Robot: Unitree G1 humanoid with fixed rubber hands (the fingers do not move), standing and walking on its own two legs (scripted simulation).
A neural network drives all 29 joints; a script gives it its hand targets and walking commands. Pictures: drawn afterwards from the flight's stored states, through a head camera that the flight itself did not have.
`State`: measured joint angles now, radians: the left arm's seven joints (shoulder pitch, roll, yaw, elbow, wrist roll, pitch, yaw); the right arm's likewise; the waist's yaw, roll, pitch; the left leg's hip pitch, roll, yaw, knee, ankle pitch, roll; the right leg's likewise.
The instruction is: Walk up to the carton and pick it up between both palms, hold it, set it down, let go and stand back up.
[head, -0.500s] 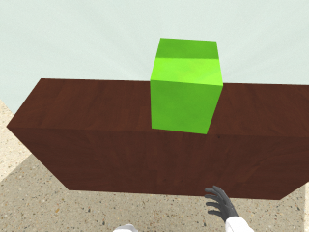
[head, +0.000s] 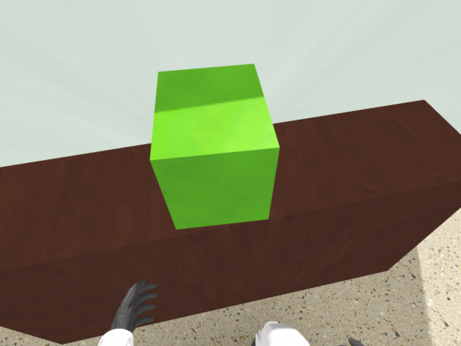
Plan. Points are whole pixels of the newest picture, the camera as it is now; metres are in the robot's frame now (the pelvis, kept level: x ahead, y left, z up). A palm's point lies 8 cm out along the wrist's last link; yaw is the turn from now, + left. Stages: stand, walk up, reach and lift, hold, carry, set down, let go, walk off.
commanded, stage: walk up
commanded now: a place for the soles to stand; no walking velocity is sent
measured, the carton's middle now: (214, 147) +0.49 +0.00 +0.04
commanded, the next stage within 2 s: none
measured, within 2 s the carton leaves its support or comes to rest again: neither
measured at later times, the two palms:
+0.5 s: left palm out of the picture +0.09 +0.25 -0.09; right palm out of the picture +0.11 -0.19 -0.09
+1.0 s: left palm out of the picture +0.09 +0.22 -0.08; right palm out of the picture +0.08 -0.20 -0.10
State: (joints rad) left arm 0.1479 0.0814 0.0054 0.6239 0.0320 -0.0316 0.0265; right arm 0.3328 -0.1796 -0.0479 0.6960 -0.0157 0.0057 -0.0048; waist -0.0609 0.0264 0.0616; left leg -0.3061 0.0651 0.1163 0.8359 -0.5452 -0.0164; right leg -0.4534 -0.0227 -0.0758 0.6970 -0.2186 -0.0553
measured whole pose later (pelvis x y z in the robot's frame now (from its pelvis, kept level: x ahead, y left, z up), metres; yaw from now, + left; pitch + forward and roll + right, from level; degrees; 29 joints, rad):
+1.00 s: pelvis -0.01 +0.01 +0.02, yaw +1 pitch -2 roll +1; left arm 0.28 0.11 0.02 0.74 0.03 -0.04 0.00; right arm 0.34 -0.15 -0.03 0.71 -0.02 -0.02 0.02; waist 0.00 0.02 0.00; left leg -0.18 0.00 0.14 0.50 -0.29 0.03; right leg -0.29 0.01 0.02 0.52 -0.20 -0.01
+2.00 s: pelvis +0.02 +0.05 +0.00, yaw -10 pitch +0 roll +2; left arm 0.26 0.13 0.02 0.66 0.04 0.00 0.05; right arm 0.31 -0.20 -0.03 0.65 -0.02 0.03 0.01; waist -0.01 0.00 0.01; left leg -0.18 0.01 0.32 0.63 -0.44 0.07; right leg -0.42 0.04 0.14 0.76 -0.36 0.01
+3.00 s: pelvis +0.05 +0.06 +0.02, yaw -6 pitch -1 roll +0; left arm 0.19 0.12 0.01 0.79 0.03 0.00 0.03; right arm 0.38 -0.17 -0.04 0.70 -0.02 -0.01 0.00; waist -0.01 0.01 0.01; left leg -0.13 -0.06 0.06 0.51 -0.37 0.07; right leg -0.27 -0.01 0.04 0.56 -0.29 0.03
